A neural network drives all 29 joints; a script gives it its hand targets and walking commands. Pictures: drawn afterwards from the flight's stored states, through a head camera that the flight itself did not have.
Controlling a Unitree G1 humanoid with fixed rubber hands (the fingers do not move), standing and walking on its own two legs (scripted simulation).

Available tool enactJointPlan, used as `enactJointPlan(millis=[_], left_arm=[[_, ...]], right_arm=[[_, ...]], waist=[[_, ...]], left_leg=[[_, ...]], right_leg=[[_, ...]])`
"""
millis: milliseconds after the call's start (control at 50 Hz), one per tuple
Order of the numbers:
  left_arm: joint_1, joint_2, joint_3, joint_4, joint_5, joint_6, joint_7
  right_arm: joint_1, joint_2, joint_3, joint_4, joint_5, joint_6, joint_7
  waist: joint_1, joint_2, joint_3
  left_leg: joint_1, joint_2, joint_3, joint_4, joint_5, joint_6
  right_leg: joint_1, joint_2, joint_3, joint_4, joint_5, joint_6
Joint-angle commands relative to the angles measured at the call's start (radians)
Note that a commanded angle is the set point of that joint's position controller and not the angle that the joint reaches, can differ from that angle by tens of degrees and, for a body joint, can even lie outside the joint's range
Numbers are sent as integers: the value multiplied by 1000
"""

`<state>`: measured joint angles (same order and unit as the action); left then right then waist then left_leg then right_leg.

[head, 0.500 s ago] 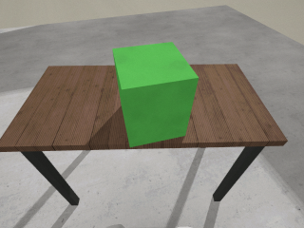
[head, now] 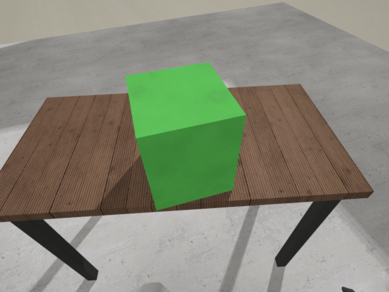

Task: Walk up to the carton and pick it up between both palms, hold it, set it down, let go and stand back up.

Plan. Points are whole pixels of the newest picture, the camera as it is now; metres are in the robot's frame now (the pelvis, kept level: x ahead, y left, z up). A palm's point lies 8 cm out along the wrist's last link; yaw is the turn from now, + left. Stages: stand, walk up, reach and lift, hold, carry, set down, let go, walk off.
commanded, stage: walk up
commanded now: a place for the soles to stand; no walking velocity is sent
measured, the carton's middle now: (182, 136) +0.44 +0.02 +0.08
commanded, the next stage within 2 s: reach and lift in 1.54 s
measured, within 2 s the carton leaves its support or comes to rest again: neither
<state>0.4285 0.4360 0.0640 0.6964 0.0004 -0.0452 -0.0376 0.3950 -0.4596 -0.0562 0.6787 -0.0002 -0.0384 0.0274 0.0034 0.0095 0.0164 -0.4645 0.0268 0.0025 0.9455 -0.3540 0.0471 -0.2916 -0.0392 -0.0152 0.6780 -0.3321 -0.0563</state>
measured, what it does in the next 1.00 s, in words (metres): steps on the spot: left foot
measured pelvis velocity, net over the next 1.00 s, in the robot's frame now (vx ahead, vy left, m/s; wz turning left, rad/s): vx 0.06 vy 0.03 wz -0.01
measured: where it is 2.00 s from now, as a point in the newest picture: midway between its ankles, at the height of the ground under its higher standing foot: outside the picture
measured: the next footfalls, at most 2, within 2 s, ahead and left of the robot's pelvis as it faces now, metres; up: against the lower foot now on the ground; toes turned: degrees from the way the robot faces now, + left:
left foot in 0.14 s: +0.15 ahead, +0.16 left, +0.00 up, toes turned +1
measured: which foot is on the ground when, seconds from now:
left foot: up 0.00-0.12, down 0.14-1.00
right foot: down 0.00-1.00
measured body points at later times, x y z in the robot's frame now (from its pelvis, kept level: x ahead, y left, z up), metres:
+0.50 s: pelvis +0.06 +0.03 -0.02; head +0.07 +0.03 +0.43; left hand +0.16 +0.35 -0.10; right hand +0.14 -0.30 -0.10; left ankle +0.11 +0.15 -0.72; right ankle +0.06 -0.10 -0.72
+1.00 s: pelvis +0.06 +0.03 -0.01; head +0.08 +0.03 +0.43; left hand +0.19 +0.35 -0.10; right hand +0.18 -0.29 -0.09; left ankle +0.11 +0.15 -0.72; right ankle +0.06 -0.10 -0.72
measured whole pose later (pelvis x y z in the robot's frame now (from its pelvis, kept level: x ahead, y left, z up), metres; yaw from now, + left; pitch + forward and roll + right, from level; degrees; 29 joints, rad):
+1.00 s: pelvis +0.06 +0.03 -0.01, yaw +0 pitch -1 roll +1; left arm 0.23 0.44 0.06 0.70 0.00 -0.03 -0.02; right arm 0.27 -0.42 -0.06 0.68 0.00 -0.06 0.00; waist 0.00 -0.02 0.04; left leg -0.42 0.01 0.03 0.76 -0.33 0.00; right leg -0.36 -0.05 -0.02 0.79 -0.42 -0.01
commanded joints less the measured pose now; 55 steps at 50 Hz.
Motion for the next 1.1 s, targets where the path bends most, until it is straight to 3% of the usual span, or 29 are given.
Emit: enactJointPlan(millis=[0,40,80,100,120,140,160,180,240,260,280,300,320,340,380,420,460,480,520,560,620,640,720,780,800,860,900,960,1080], left_arm=[[-39,261,83,-54,23,-37,24],[-62,260,78,-68,21,-26,21],[-98,212,52,-78,11,-16,24],[-66,175,44,-83,7,-12,27],[-82,129,30,-96,2,-10,31],[-88,106,25,-97,6,4,37],[-102,183,43,-74,8,16,47],[-107,199,56,-57,10,18,43],[-3,167,59,20,16,4,37],[2,179,73,26,27,-3,37],[-7,198,74,25,35,-11,40],[-53,234,75,-4,49,-19,41],[-124,256,68,-14,41,-23,38],[-167,257,60,-26,35,-19,36],[-222,208,34,-29,24,-10,37],[-182,160,28,-25,17,-3,34],[-130,163,31,1,15,-7,39],[-128,172,29,4,13,-15,40],[-182,219,41,-10,24,-29,38],[-214,213,33,-11,15,-17,38],[-192,182,32,-12,7,-9,44],[-207,190,34,-15,9,-6,43],[-257,201,34,-8,21,-3,39],[-262,183,26,-14,22,-2,32],[-246,175,21,-6,21,-1,32],[-258,194,31,-4,26,-10,34],[-259,204,28,-3,20,-11,33],[-263,190,27,-9,26,-9,34],[-260,192,35,-22,29,7,27]], right_arm=[[-19,-136,-62,-5,-19,-31,1],[-16,-128,-57,-7,-14,-43,-8],[58,-123,-61,18,-26,-58,-22],[114,-150,-72,30,-35,-63,-32],[120,-222,-87,29,-45,-68,-46],[93,-279,-84,10,-38,-70,-48],[59,-333,-105,5,-22,-60,-42],[-4,-289,-92,-6,-29,-56,-45],[-107,-224,-61,-19,-26,-42,-44],[-111,-202,-53,-18,-29,-31,-40],[-92,-163,-35,-16,-30,-24,-36],[-90,-119,-25,-21,-20,-19,-32],[-91,-115,-30,-13,-13,-20,-36],[-79,-145,-40,9,-11,-27,-39],[-40,-153,-42,23,-10,-46,-36],[-36,-211,-52,14,-18,-59,-40],[-85,-215,-46,9,-13,-60,-41],[-111,-182,-36,9,-8,-60,-42],[-102,-130,-21,5,0,-49,-44],[-101,-147,-32,20,-2,-47,-44],[-97,-166,-35,20,-2,-51,-46],[-108,-171,-36,22,-4,-51,-46],[-146,-151,-29,24,-10,-43,-43],[-148,-166,-31,25,-15,-47,-41],[-171,-170,-34,19,-20,-49,-41],[-164,-157,-30,14,-12,-45,-37],[-157,-157,-27,26,-11,-47,-37],[-155,-151,-25,12,-9,-45,-39],[-128,-176,-30,22,-11,-58,-49]], waist=[[36,-195,123],[40,-230,83],[-18,-146,-1],[-36,-48,-60],[-48,127,-59],[-15,136,6],[-35,132,-7],[-8,95,60],[44,170,-2],[53,109,0],[55,48,12],[42,-121,25],[12,-157,67],[-5,-78,66],[-32,-41,4],[3,26,-80],[36,51,-67],[51,10,-84],[9,-104,-65],[-2,-47,-78],[17,-19,-145],[12,-20,-131],[-1,-50,-66],[11,-16,-70],[15,9,-87],[5,-43,-92],[-2,-3,-101],[5,-50,-104],[8,-31,-120]], left_leg=[[-123,20,27,-122,6,-24],[-11,1,45,-225,18,-28],[193,-44,74,-367,147,-8],[297,-39,27,-413,128,6],[352,165,-308,-507,152,67],[262,317,-577,-595,123,162],[190,353,-630,-636,-74,236],[136,307,-561,-600,-120,222],[-13,197,-300,-487,1,142],[-97,147,-234,-435,-37,107],[-171,101,-160,-377,-115,60],[-195,25,-92,-249,-143,10],[-134,-24,-7,-123,-97,-14],[-23,-10,-2,-138,-65,-11],[137,22,-67,-313,50,26],[174,165,-326,-395,98,104],[106,185,-332,-388,197,124],[82,141,-225,-327,264,84],[61,17,-65,-209,294,17],[130,18,-40,-227,305,21],[172,73,-118,-237,427,64],[130,83,-168,-259,398,81],[93,49,-124,-287,149,57],[76,79,-195,-342,96,65],[84,86,-204,-357,74,69],[96,51,-136,-301,154,38],[137,55,-117,-302,233,39],[105,56,-132,-302,216,40],[116,91,-203,-330,156,75]], right_leg=[[-1,-210,224,-345,-98,-158],[-1,-203,185,-231,100,-158],[-66,-173,104,-59,259,-119],[-116,-147,69,73,210,-87],[-255,-66,-1,287,74,-12],[-337,14,-24,307,-262,34],[-300,-8,41,353,-331,22],[-284,-31,47,337,-285,24],[-41,-6,-20,105,-108,6],[84,21,-24,2,-70,5],[119,-16,44,-97,-132,-11],[69,-141,285,-220,-297,-65],[-39,-270,444,-312,-410,-131],[-136,-279,401,-293,-355,-158],[-166,-158,178,-133,-135,-77],[-143,-29,32,81,-60,-3],[-68,-31,38,23,-82,3],[-2,-68,82,-51,10,-14],[-16,-165,240,-169,81,-77],[-24,-156,163,-104,174,-74],[-6,-103,69,5,231,-36],[9,-87,73,14,173,-25],[-58,-128,147,-101,-61,-53],[-56,-86,96,-65,-102,-27],[-51,-78,95,-64,-100,-24],[-37,-111,142,-126,-66,-40],[-38,-106,122,-94,1,-35],[-13,-106,116,-106,-20,-30],[-31,-83,96,-38,-27,-30]])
